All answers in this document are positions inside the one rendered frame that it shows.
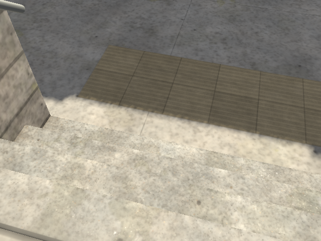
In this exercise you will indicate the stairs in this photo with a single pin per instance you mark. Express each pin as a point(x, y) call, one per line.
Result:
point(259, 197)

